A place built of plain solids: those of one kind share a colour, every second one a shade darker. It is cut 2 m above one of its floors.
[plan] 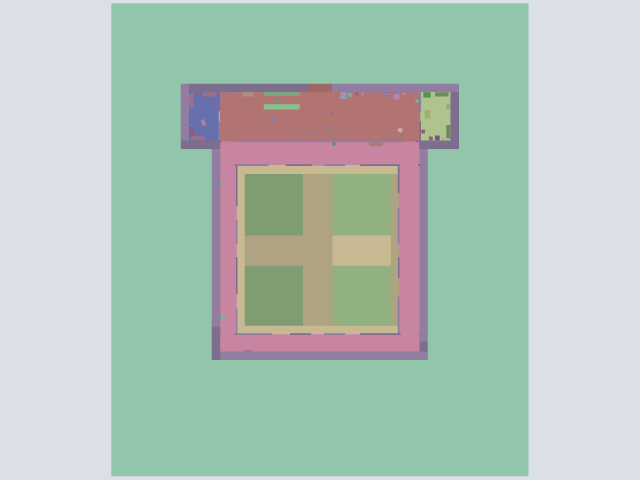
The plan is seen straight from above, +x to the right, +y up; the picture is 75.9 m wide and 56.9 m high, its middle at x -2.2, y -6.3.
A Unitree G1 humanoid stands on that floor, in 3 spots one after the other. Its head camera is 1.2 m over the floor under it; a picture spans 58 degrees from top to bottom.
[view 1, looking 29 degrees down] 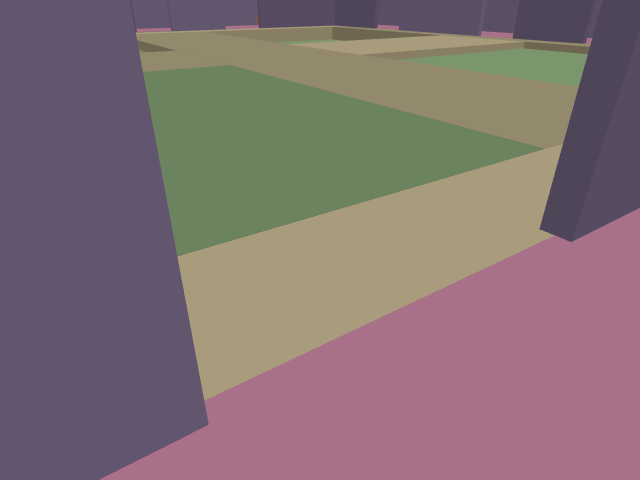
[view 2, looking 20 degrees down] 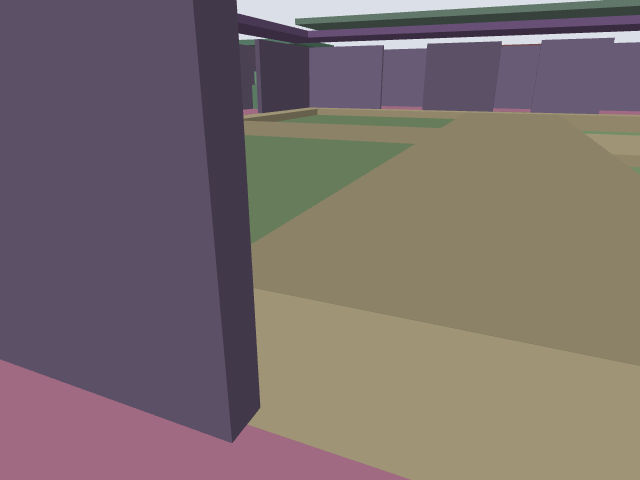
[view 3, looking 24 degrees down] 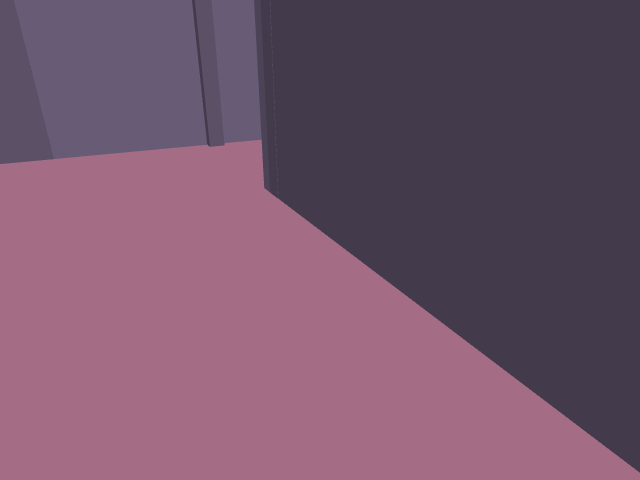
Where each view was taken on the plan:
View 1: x -8.12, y -18.54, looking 56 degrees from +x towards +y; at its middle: floor_gang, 2.48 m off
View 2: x -2.47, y -18.54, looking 113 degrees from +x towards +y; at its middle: floor_gang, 3.51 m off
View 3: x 3.68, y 3.98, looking -27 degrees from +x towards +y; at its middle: floor_corr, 2.95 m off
